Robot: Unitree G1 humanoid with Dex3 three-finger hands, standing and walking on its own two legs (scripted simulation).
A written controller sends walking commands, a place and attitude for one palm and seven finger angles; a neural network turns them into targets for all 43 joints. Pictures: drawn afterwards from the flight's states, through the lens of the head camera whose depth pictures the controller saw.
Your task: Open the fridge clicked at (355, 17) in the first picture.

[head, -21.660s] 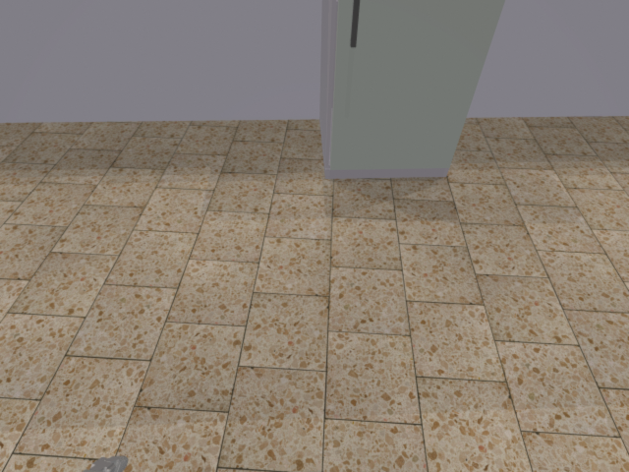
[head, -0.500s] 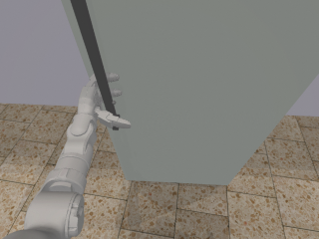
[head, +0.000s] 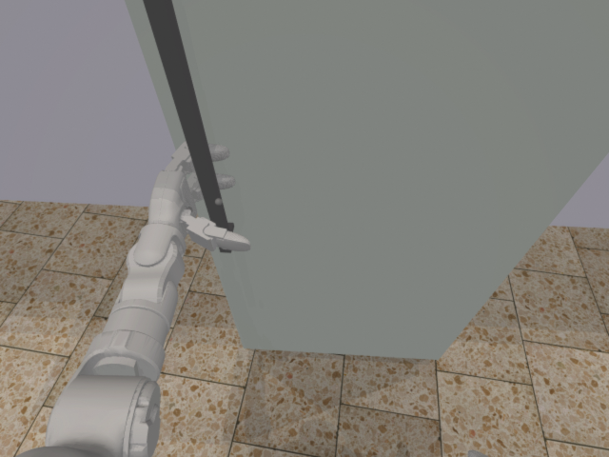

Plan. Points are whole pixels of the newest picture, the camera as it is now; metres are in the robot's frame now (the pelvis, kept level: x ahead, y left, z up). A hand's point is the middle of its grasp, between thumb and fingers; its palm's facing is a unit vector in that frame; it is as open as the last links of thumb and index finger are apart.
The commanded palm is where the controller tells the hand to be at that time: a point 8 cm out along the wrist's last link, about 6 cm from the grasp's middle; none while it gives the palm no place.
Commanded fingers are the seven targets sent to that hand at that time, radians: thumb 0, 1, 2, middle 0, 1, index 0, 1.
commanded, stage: grip the handle and tug to test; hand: left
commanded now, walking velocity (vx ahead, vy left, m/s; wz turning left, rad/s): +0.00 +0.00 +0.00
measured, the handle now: (205, 150) +0.48 +0.14 +0.15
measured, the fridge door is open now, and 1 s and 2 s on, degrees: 0 0 8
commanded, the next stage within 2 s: pull the door a little, standing still in 1.34 s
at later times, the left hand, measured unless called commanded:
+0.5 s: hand (219, 200) +0.43 +0.12 +0.11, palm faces -0.07 -1.00 -0.01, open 7.1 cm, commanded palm +0.40 +0.17 +0.11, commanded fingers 0.00 0.90 0.90 -0.45 -1.40 -0.45 -1.40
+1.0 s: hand (220, 200) +0.43 +0.12 +0.11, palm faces -0.06 -1.00 -0.01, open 5.4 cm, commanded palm +0.40 +0.17 +0.11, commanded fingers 0.00 0.90 0.90 -0.45 -1.40 -0.45 -1.40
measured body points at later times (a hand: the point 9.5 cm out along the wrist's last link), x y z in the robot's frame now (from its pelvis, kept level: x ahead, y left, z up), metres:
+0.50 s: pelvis +0.00 +0.01 +0.00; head +0.03 +0.00 +0.45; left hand +0.42 +0.17 +0.11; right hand +0.08 -0.25 -0.12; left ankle +0.02 +0.12 -0.71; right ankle -0.03 -0.10 -0.71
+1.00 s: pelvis +0.00 +0.00 +0.00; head +0.03 +0.00 +0.45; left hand +0.42 +0.17 +0.11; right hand +0.07 -0.25 -0.12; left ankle +0.02 +0.12 -0.71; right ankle -0.03 -0.10 -0.71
